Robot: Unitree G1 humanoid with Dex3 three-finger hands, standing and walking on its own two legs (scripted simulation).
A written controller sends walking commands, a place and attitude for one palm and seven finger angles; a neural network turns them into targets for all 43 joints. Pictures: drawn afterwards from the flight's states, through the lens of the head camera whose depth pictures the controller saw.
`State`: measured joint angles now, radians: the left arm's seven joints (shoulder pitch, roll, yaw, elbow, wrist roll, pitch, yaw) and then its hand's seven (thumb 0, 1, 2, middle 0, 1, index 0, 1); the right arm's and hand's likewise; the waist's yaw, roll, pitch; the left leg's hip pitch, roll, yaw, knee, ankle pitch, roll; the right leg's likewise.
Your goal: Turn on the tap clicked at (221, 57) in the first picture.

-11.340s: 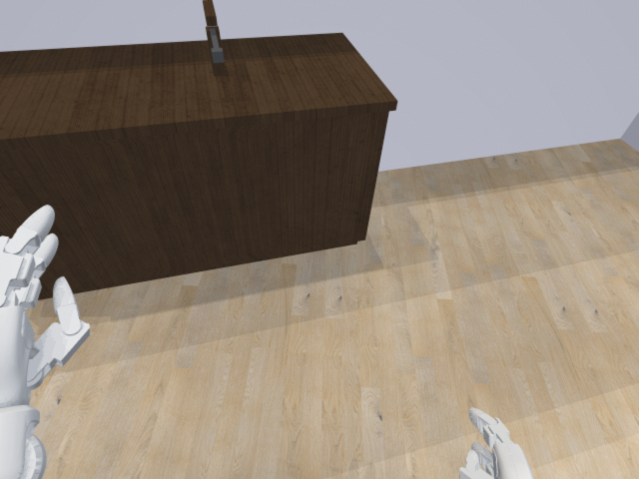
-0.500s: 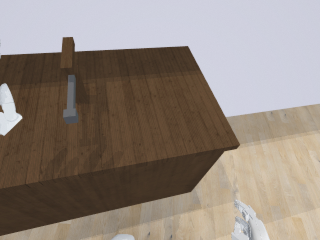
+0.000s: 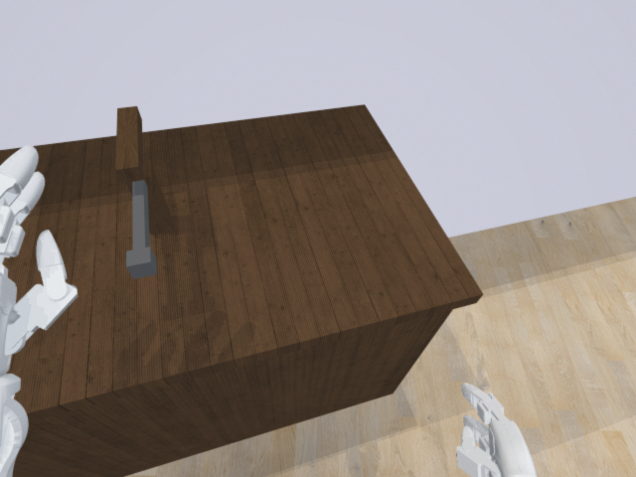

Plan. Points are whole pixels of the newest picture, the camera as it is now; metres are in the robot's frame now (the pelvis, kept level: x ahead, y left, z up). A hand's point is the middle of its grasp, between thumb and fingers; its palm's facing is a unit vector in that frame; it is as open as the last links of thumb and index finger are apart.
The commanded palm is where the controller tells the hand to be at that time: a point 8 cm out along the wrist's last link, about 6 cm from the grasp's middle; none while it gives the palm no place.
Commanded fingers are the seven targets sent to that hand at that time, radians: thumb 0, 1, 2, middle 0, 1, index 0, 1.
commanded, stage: come to a stop and stand still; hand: left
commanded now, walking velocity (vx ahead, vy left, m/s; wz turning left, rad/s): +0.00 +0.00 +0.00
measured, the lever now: (141, 262) +0.33 +0.27 +0.06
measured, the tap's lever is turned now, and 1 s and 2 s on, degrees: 0 0 0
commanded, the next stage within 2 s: look again from close up in 0.26 s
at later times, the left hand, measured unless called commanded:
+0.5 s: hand (74, 292) +0.22 +0.25 +0.17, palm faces +0.36 -0.85 -0.39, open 7.4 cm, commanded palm +0.16 +0.28 +0.18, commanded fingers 0.00 0.90 0.90 -0.20 -0.30 -0.20 -0.30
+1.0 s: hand (88, 298) +0.22 +0.24 +0.16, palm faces +0.38 -0.85 -0.36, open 7.4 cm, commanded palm +0.16 +0.27 +0.18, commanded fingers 0.00 0.90 0.90 -0.20 -0.30 -0.20 -0.30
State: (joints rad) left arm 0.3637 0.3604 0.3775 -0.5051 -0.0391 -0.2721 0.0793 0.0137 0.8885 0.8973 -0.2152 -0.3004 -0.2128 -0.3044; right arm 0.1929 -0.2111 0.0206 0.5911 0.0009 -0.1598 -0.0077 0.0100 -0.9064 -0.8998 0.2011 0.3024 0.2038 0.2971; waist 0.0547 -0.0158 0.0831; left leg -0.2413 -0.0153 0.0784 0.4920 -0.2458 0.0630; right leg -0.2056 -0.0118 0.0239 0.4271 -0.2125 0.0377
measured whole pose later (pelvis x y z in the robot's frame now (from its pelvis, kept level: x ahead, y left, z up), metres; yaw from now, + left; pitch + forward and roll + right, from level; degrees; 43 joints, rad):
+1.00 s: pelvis +0.00 -0.01 +0.00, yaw +0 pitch +0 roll -1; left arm 0.38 0.38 0.37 -0.44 -0.05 -0.22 0.08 0.01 0.89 0.90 -0.21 -0.30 -0.21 -0.30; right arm 0.20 -0.17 0.02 0.56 0.01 -0.12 -0.02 0.01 -0.91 -0.90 0.20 0.30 0.20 0.30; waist 0.04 -0.04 0.06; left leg -0.23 -0.01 0.08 0.44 -0.21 0.05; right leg -0.20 0.00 0.03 0.40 -0.19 0.02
